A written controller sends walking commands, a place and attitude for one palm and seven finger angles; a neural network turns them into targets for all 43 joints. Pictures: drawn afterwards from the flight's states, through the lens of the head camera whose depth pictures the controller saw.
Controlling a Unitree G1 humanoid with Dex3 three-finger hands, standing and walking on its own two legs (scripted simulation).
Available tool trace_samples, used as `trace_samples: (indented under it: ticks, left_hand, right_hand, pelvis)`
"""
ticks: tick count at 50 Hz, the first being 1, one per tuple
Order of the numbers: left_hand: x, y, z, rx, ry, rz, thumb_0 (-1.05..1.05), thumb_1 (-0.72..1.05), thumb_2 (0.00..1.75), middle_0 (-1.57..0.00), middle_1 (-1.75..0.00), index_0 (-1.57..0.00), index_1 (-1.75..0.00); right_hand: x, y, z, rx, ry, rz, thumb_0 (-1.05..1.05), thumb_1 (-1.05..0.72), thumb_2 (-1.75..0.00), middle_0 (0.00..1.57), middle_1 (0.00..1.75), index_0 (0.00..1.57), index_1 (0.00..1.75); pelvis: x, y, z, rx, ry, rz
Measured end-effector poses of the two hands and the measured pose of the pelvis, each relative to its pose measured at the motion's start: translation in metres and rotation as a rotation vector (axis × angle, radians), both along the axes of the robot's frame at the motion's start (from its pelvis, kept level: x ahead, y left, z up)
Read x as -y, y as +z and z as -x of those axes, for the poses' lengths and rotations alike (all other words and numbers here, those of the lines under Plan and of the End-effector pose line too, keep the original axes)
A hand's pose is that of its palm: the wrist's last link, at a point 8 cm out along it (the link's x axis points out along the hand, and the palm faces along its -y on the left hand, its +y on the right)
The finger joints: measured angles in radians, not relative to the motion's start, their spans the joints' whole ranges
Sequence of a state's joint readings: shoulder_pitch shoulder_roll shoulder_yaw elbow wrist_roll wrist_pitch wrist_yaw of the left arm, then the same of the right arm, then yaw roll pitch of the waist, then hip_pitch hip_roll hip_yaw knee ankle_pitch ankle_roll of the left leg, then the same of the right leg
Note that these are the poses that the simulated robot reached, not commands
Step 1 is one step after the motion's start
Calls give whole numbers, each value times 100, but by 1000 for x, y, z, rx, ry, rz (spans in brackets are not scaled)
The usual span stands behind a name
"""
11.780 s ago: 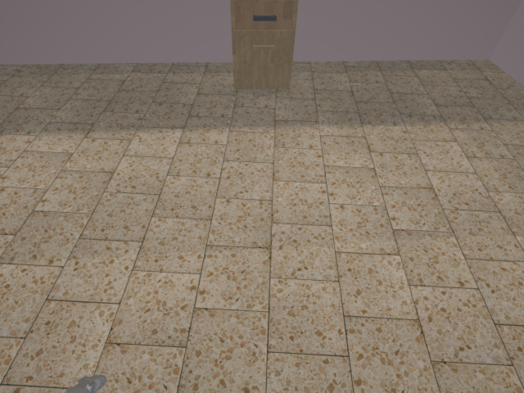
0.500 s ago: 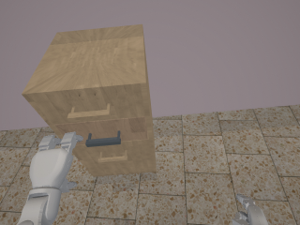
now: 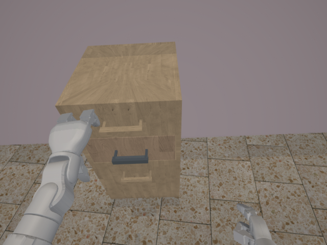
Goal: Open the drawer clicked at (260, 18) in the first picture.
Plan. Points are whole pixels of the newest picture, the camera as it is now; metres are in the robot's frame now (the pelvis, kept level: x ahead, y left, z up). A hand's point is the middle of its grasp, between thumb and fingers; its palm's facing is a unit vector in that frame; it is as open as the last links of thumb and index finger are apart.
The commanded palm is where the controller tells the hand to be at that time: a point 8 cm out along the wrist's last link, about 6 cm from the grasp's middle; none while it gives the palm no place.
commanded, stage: raise the hand with hooked fingers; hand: left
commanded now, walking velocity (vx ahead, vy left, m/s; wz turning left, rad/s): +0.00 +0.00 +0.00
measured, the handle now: (130, 155) +0.51 +0.23 -0.24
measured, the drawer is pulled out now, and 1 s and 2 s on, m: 0.00 0.00 0.00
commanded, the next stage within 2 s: move the hooked fingers above the handle in 0.36 s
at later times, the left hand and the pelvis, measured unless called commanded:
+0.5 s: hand (86, 150) +0.30 +0.24 +0.08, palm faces +0.08 -0.07 -0.99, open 13.9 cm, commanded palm +0.28 +0.23 +0.12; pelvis +0.00 -0.01 +0.00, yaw +0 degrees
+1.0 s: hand (108, 157) +0.35 +0.22 -0.02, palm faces -0.11 -0.04 -0.99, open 13.9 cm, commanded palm +0.34 +0.23 +0.04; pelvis +0.01 -0.04 -0.02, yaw +0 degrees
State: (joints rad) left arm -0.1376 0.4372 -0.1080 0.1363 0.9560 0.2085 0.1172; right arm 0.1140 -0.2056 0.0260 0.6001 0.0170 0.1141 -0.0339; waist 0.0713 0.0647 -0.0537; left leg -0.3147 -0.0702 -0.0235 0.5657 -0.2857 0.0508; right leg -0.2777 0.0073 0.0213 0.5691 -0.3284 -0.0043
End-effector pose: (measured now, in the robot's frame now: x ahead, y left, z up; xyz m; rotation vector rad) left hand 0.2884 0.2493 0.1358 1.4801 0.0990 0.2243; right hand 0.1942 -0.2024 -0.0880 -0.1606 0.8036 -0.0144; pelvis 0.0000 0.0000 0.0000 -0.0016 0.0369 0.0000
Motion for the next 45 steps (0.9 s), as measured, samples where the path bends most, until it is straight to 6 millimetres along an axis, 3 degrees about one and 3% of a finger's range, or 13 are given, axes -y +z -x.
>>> trace_samples:
  ticks: [13,20,24,34,42,45]
  left_hand:
    - [9,-14,11,-53,-127,18,0,-49,30,-32,-120,-32,-120]
    - [7,2,12,36,-79,-16,0,-49,30,-32,-120,-32,-120]
    - [11,1,10,8,-35,-7,0,-49,30,-32,-120,-32,-120]
    - [32,-48,-2,-151,-71,1,0,-49,30,-32,-120,-32,-120]
    - [27,-58,-23,-81,-70,-40,0,-49,30,-32,-120,-32,-120]
    - [23,-71,-33,-109,-34,-48,0,-49,30,-32,-120,-32,-120]
  right_hand:
    - [18,-11,33,-94,-25,40,1,-90,-89,20,30,20,30]
    - [27,-15,33,-101,-32,29,1,-90,-89,20,30,20,30]
    - [30,-14,27,-80,-37,8,1,-90,-89,20,30,20,30]
    - [50,-9,19,-50,-44,42,1,-90,-89,20,30,20,30]
    - [80,-29,37,-122,-103,85,1,-90,-89,20,30,20,30]
    - [88,-38,47,-164,-128,86,1,-90,-89,20,30,20,30]
  pelvis:
    - [-4,3,2,-7,-3,3]
    - [3,2,4,-13,3,0]
    - [8,3,4,-11,1,-4]
    - [29,-1,4,-36,0,-13]
    - [39,-11,-1,-108,3,-9]
    - [40,-15,-3,-137,3,-10]
